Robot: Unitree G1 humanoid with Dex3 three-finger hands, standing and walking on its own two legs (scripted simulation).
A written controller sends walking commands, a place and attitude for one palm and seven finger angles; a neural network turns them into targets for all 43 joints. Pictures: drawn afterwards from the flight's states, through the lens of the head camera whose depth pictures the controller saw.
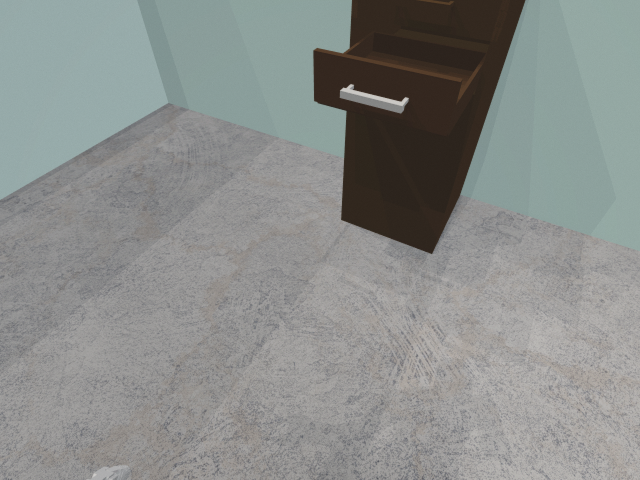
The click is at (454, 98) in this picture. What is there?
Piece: drawer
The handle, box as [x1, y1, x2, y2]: [340, 84, 408, 112]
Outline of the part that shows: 340,90 340,97 397,112 401,112 403,110 403,107 408,100 408,98 405,97 400,102 355,91 352,89 353,85 351,84 346,88 342,88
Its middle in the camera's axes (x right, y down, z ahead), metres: +0.13 -0.36 +0.98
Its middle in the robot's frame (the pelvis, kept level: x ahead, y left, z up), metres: +0.98 -0.09 +0.02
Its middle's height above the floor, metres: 0.79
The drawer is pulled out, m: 0.28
